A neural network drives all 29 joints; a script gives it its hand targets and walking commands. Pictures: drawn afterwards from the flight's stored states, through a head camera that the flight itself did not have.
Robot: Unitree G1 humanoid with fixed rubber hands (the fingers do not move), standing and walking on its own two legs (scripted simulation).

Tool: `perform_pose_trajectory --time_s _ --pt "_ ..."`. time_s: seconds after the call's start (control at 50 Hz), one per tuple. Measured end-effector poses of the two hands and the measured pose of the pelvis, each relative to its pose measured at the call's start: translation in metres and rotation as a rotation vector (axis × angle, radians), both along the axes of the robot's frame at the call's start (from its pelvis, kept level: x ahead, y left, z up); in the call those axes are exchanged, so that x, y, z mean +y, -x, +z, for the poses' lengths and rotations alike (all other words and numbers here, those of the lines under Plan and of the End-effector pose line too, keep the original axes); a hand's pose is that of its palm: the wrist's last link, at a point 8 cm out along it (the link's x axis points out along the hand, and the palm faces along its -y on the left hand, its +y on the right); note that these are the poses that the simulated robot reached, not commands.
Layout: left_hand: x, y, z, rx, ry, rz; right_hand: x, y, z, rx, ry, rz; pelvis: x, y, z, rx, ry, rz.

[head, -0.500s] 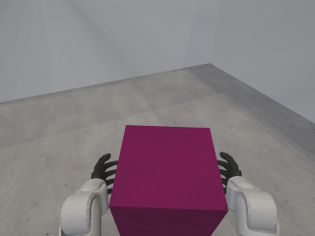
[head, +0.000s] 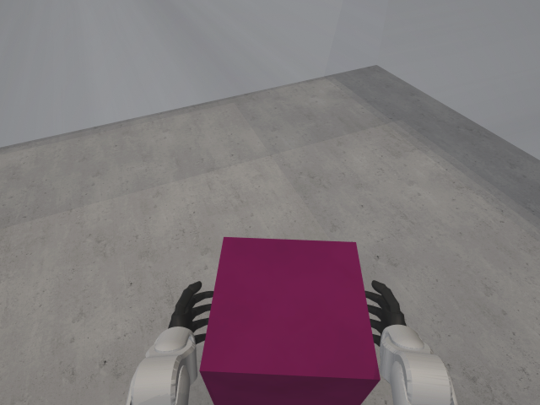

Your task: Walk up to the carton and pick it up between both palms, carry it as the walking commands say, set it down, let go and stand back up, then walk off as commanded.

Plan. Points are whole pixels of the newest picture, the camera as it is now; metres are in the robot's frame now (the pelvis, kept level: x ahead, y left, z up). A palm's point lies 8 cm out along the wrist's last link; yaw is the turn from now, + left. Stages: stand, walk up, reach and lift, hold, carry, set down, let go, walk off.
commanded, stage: hold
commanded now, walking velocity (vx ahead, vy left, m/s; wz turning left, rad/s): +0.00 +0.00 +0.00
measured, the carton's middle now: (285, 334) +0.28 +0.00 -0.05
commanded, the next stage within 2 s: set down in 0.48 s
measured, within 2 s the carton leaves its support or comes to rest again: neither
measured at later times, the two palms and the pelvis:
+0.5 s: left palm (181, 314) +0.25 +0.14 +0.07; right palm (399, 304) +0.27 -0.16 +0.05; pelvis -0.04 -0.01 +0.00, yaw +0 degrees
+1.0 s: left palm (196, 316) +0.28 +0.14 +0.00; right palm (387, 303) +0.30 -0.16 +0.00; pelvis -0.02 -0.01 +0.00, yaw +0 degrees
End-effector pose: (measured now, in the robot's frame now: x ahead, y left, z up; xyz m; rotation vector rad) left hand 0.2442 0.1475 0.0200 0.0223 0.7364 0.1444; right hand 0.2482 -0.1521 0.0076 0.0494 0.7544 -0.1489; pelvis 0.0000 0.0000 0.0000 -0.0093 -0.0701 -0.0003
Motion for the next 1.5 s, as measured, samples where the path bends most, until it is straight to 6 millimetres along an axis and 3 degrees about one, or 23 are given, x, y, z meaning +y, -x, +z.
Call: perform_pose_trajectory --time_s 0.14,0.2,0.36,0.54,0.6,0.78,0.84,0.98,1.04,1.14,1.26,1.4,1.5 --pt "0.0 -0.009 0.042 -0.175 -0.015 0.0 0.0 -0.014 0.044 -0.176 0.031 0.035 -0.001 0.014 -0.001 -0.065 -0.002 0.001" --pt "-0.003 -0.01 0.04 -0.148 -0.017 -0.005 -0.003 -0.016 0.045 -0.15 0.068 0.06 -0.003 0.022 -0.001 -0.08 -0.004 0.001" --pt "-0.008 0.004 0.02 -0.03 -0.035 -0.012 -0.008 -0.002 0.021 -0.033 0.074 0.086 -0.006 0.033 -0.002 -0.096 -0.007 0.001" --pt "-0.007 -0.015 0.054 -0.132 -0.03 0.027 -0.006 -0.029 0.052 -0.135 0.07 0.108 -0.011 0.037 -0.003 -0.104 -0.014 0.001" --pt "-0.008 -0.023 0.055 -0.121 -0.033 0.023 -0.007 -0.036 0.052 -0.124 0.04 0.086 -0.011 0.036 -0.003 -0.103 -0.014 0.0" --pt "-0.007 -0.014 -0.002 0.045 -0.007 0.013 -0.007 -0.02 -0.002 0.044 0.044 0.069 -0.01 0.026 -0.002 -0.072 -0.011 0.0" --pt "-0.006 -0.014 -0.014 0.046 0.012 0.014 -0.006 -0.02 -0.01 0.045 0.056 0.067 -0.01 0.024 -0.001 -0.045 -0.012 0.0" --pt "-0.008 -0.034 -0.019 -0.036 0.016 0.021 -0.007 -0.048 -0.006 -0.038 0.09 0.09 -0.014 0.024 -0.003 0.035 -0.018 0.001" --pt "-0.01 -0.044 -0.022 -0.039 -0.007 0.016 -0.01 -0.059 -0.013 -0.041 0.068 0.086 -0.017 0.022 -0.004 0.075 -0.022 0.001" --pt "-0.017 -0.057 -0.039 -0.004 -0.031 0.008 -0.017 -0.063 -0.043 -0.006 0.027 0.064 -0.022 0.016 -0.005 0.149 -0.029 0.002" --pt "-0.025 -0.057 -0.077 0.043 -0.019 0.009 -0.024 -0.058 -0.083 0.041 0.019 0.048 -0.029 0.011 -0.01 0.256 -0.039 0.003" --pt "-0.027 -0.055 -0.124 -0.002 0.052 0.043 -0.027 -0.062 -0.115 -0.001 0.059 0.051 -0.04 0.024 -0.026 0.399 -0.052 0.006" --pt "-0.018 -0.06 -0.143 -0.043 0.045 0.028 -0.019 -0.068 -0.13 -0.041 0.074 0.058 -0.042 0.04 -0.041 0.467 -0.057 0.009"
